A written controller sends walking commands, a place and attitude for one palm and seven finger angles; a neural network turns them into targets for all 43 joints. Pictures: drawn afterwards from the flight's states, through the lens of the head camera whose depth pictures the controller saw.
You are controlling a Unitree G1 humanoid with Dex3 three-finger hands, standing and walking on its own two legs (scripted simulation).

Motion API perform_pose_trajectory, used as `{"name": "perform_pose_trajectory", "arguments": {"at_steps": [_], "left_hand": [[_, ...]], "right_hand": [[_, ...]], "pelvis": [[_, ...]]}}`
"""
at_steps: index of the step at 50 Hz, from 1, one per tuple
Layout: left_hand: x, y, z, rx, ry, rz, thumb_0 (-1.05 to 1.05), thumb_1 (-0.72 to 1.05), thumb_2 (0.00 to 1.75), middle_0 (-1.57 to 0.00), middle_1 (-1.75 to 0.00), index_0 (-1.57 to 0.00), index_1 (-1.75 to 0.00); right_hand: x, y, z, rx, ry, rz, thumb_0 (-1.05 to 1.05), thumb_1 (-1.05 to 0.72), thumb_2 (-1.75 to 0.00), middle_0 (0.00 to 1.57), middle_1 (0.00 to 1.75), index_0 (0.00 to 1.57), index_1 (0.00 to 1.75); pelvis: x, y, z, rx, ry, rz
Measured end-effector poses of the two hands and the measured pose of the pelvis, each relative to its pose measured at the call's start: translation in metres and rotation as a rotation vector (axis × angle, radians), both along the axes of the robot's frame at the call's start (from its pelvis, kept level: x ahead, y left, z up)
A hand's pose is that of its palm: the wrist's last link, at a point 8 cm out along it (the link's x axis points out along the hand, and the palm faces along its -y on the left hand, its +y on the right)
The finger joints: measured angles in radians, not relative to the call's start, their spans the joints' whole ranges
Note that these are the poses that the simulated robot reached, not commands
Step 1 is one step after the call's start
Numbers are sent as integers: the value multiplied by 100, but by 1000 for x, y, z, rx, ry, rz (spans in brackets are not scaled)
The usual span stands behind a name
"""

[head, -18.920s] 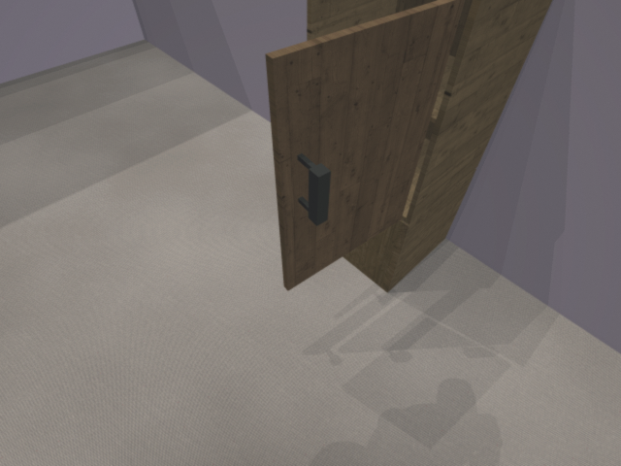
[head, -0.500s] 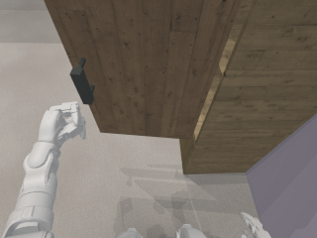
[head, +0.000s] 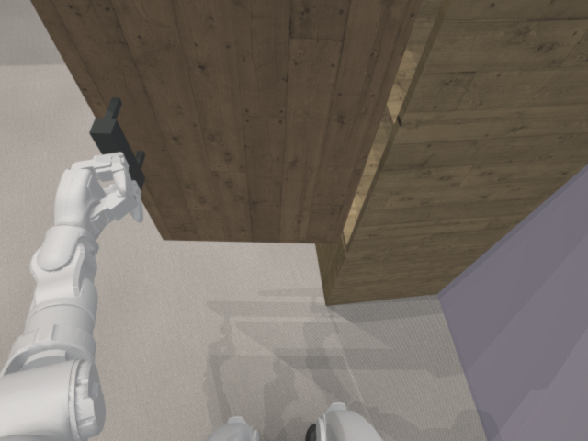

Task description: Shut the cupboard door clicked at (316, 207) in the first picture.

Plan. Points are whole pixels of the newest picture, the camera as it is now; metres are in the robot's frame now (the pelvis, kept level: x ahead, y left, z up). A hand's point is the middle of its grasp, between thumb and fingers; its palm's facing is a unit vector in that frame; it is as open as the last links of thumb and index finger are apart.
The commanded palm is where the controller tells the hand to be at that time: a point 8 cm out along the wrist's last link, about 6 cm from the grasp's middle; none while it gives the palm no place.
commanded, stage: bring the fist close to the handle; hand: left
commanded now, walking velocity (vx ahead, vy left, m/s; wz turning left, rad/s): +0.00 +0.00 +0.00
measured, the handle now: (124, 145) +0.51 +0.24 +0.06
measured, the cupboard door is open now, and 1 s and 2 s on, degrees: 83 73 64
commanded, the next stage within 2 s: push the door shut along its arc in 0.14 s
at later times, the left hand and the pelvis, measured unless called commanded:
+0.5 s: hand (130, 189) +0.44 +0.22 +0.06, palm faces -0.06 -1.00 -0.01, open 3.2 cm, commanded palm +0.43 +0.25 +0.06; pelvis +0.00 +0.00 +0.00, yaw +1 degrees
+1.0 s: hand (157, 151) +0.50 +0.19 +0.07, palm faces -0.18 -0.98 -0.01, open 3.3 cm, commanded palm +0.50 +0.22 +0.06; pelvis -0.01 +0.00 -0.02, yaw +1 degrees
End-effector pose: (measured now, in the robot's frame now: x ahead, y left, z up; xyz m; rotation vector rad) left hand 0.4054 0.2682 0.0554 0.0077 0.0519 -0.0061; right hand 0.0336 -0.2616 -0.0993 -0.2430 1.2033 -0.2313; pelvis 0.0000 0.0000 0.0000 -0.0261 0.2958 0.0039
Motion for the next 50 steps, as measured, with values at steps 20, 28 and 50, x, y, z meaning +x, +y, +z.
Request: {"name": "perform_pose_trajectory", "arguments": {"at_steps": [20,28,50], "left_hand": [[2,5,4,-3,-10,-33,2,90,90,-130,-151,-130,-150],[18,3,7,10,-6,-70,3,92,93,-130,-150,-130,-150],[82,-22,12,4,16,-173,3,93,93,-130,-150,-130,-150]], "right_hand": [[39,8,4,-6,-77,50,0,-90,-90,20,30,21,30],[30,6,-2,-18,-43,58,0,-90,-90,20,30,21,30],[-52,-7,-8,-59,154,-38,0,-90,-90,20,30,21,30]], "pelvis": [[2,5,0,-11,-9,16],[-3,5,-5,-16,9,28],[-11,1,-18,-26,85,19]]}}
